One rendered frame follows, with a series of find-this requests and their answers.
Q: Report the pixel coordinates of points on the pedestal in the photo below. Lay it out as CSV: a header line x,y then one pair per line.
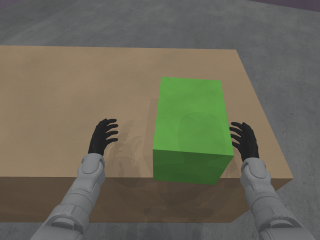
x,y
53,97

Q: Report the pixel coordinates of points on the right robot upper arm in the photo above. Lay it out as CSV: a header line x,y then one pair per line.
x,y
290,233

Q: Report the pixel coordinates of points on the left robot upper arm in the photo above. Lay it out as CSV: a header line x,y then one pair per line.
x,y
48,232

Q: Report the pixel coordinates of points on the robot left forearm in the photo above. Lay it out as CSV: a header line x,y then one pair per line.
x,y
74,210

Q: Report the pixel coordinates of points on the robot right hand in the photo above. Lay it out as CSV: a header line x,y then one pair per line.
x,y
248,147

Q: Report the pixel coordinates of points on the robot left hand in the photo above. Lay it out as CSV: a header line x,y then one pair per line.
x,y
98,141

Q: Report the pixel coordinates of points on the robot right forearm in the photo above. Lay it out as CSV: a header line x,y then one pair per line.
x,y
264,203

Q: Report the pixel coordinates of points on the carton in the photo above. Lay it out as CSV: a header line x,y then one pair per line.
x,y
192,140

